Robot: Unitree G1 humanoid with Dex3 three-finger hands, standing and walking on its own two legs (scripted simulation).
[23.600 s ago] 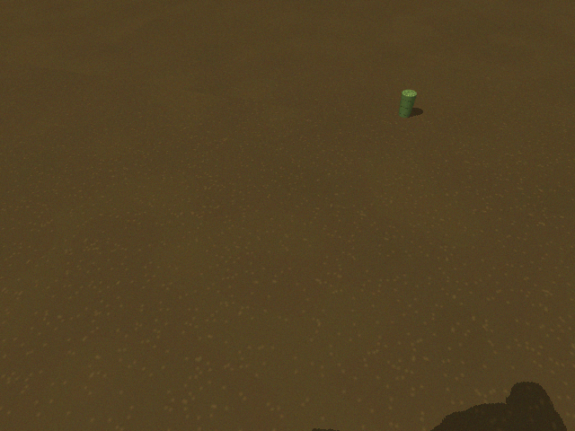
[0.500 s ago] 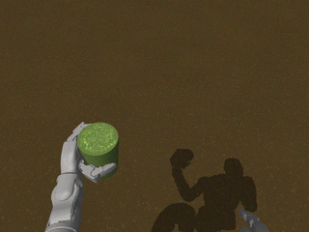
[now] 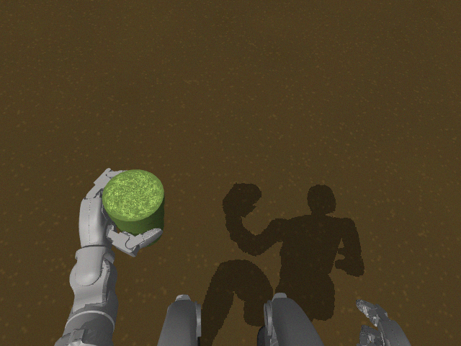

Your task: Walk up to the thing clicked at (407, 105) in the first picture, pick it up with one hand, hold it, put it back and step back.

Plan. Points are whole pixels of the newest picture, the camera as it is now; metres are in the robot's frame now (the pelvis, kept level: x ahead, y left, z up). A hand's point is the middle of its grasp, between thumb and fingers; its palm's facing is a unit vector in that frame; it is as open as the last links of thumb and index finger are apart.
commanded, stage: crouch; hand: left
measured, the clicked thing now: (139, 214) +0.36 +0.18 -0.03
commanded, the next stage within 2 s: lower in 1.40 s
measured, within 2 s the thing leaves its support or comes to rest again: neither
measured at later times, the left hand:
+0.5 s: hand (154, 236) +0.39 +0.19 -0.26, palm faces +0.12 -0.99 -0.02, open 11.6 cm
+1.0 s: hand (159, 239) +0.42 +0.21 -0.39, palm faces +0.13 -0.99 -0.01, open 11.6 cm
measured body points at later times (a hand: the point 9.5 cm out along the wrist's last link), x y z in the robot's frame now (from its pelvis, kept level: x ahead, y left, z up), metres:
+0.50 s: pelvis -0.04 +0.00 -0.21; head +0.16 +0.03 +0.19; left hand +0.38 +0.25 -0.26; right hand +0.08 -0.26 -0.34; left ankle +0.04 +0.13 -0.61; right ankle +0.04 -0.13 -0.61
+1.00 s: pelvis -0.06 +0.00 -0.32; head +0.17 +0.05 +0.07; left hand +0.41 +0.26 -0.38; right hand -0.01 -0.28 -0.43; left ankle +0.04 +0.13 -0.62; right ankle +0.04 -0.13 -0.61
